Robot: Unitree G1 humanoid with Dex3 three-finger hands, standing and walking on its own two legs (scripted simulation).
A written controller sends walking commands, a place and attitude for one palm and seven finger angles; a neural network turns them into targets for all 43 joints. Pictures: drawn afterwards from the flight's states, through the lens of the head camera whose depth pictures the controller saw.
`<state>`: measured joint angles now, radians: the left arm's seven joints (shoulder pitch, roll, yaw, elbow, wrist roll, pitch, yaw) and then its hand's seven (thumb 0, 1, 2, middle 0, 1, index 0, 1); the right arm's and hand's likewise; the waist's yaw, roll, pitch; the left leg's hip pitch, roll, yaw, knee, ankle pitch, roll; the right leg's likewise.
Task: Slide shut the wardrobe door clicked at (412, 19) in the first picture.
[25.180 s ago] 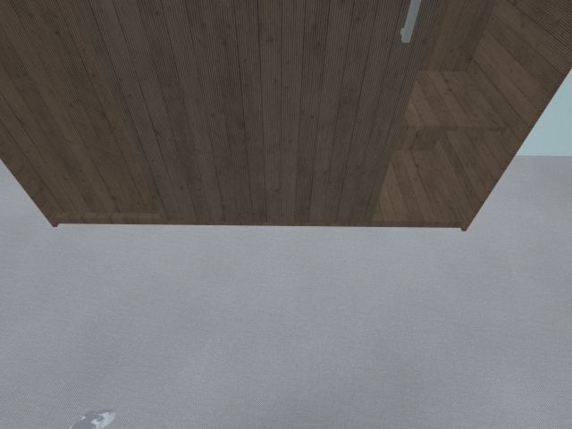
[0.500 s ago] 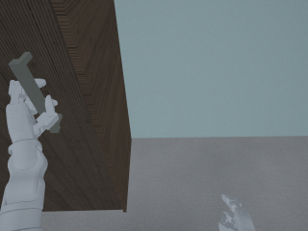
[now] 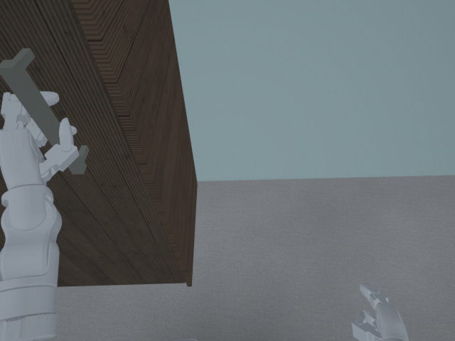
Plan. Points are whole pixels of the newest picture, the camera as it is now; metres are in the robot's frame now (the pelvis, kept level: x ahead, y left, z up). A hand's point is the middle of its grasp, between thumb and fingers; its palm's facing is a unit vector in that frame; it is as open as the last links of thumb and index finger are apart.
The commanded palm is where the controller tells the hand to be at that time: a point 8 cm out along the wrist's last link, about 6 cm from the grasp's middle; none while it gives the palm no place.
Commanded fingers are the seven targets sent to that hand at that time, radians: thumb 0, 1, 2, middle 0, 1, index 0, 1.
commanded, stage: stop walking and hold the door there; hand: left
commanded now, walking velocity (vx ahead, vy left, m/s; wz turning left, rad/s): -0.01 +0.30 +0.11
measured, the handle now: (55, 119) +0.39 +0.28 +0.20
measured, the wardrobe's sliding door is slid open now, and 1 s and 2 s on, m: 0.00 0.00 0.00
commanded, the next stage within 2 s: loosen the grip on the handle in 1.24 s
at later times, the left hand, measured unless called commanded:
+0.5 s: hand (63, 148) +0.34 +0.26 +0.18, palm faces +0.14 -0.97 -0.17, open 6.1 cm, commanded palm +0.31 +0.30 +0.18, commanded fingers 0.00 0.90 0.90 -0.45 -1.40 -0.45 -1.40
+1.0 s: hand (67, 147) +0.34 +0.25 +0.18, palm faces +0.25 -0.95 -0.16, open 6.1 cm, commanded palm +0.31 +0.28 +0.18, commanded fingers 0.00 0.90 0.90 -0.45 -1.40 -0.45 -1.40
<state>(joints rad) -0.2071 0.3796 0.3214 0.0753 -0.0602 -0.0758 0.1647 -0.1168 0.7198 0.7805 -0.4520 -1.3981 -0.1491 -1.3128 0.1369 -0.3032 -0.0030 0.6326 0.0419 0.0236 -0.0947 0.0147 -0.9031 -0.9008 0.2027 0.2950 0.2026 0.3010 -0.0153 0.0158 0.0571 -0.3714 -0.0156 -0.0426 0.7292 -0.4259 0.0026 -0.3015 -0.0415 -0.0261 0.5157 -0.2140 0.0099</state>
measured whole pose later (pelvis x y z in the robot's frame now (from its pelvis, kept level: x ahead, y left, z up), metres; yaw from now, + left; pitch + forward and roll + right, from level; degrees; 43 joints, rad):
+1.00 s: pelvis -0.05 +0.07 +0.00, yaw -3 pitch +0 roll +0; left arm -0.43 0.29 0.16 0.36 -0.09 -0.06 0.14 -0.03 0.76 0.85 -0.45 -1.40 -0.20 -1.37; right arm 0.23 -0.27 0.03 0.71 0.03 -0.01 -0.09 0.01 -0.90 -0.90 0.20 0.30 0.20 0.30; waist 0.01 0.07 -0.01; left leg -0.27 0.06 0.08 0.47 -0.19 -0.01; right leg -0.17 0.04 -0.08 0.44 -0.27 -0.05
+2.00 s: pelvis -0.07 +0.10 +0.00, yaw -4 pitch +0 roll +0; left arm -0.51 0.29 0.18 0.45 -0.03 -0.13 0.14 -0.01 -0.54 0.21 -0.42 -1.30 -0.27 -1.18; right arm 0.30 -0.24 0.03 0.75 0.03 -0.14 -0.08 0.02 -0.90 -0.90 0.20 0.30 0.20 0.30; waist -0.01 0.02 -0.01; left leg -0.35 0.00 0.06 0.55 -0.21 0.03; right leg -0.28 0.01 -0.03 0.56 -0.29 -0.01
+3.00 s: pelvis -0.04 +0.10 -0.01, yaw -5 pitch +1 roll +0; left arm -0.10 0.36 0.39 0.08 -0.17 -0.06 -0.07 -0.02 -0.55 0.20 -0.25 -1.15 -0.26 -1.15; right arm 0.26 -0.25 0.03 0.65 0.04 -0.11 -0.09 0.02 -0.90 -0.90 0.20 0.30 0.20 0.30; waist 0.03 0.03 -0.06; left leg -0.34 0.02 0.06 0.59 -0.27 0.02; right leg -0.26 0.02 -0.03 0.58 -0.33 -0.02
